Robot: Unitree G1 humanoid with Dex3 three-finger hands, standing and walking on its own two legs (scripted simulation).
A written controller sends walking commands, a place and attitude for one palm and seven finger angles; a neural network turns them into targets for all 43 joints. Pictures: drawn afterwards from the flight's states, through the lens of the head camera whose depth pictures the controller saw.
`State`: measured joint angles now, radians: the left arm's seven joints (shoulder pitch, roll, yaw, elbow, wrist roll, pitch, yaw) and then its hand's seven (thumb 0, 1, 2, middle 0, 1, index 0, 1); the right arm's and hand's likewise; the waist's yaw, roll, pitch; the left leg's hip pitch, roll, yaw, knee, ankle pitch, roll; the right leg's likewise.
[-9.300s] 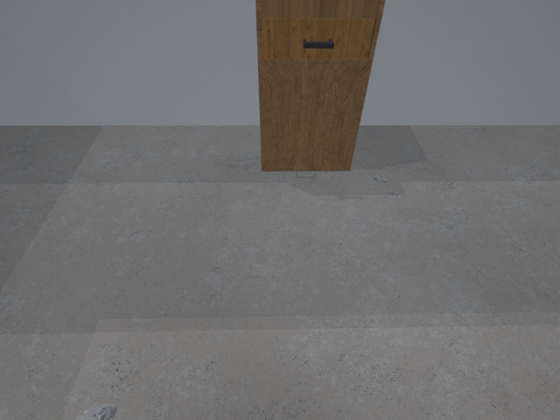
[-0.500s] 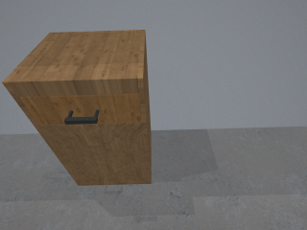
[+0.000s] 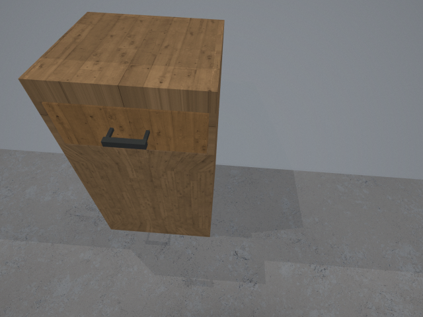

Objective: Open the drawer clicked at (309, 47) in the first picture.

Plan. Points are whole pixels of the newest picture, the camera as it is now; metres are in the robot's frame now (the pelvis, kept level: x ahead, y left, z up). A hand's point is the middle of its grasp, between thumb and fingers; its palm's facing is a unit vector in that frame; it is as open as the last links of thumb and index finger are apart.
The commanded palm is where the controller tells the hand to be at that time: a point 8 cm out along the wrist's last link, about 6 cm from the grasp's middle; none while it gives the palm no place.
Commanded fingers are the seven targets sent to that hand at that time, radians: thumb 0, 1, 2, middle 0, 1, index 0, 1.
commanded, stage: shuffle to correct the standing spot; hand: left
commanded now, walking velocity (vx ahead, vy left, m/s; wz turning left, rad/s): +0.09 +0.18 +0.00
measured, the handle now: (126, 137) +0.57 +0.29 -0.05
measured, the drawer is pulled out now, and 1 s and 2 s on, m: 0.00 0.00 0.00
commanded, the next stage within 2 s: come to a stop and stand still in 0.60 s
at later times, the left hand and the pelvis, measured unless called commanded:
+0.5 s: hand out of the picture +0.10 +0.23 -0.16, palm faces +0.07 -0.96 -0.26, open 7.3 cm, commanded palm none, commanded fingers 0.00 0.90 0.90 -0.20 -0.30 -0.20 -0.30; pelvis +0.04 +0.05 +0.00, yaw +0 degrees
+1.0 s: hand out of the picture +0.07 +0.32 -0.18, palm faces +0.05 -0.98 -0.21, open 7.4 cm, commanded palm none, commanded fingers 0.00 0.90 0.90 -0.20 -0.30 -0.20 -0.30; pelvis +0.08 +0.12 +0.00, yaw -1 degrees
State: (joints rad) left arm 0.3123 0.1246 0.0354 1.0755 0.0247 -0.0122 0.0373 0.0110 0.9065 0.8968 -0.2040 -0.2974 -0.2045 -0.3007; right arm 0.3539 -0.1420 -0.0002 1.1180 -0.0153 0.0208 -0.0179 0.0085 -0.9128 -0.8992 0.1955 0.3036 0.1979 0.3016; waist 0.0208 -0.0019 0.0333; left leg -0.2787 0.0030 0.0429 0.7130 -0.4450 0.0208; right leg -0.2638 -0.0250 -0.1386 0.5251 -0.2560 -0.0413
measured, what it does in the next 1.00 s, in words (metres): steps to the left: right foot, then left foot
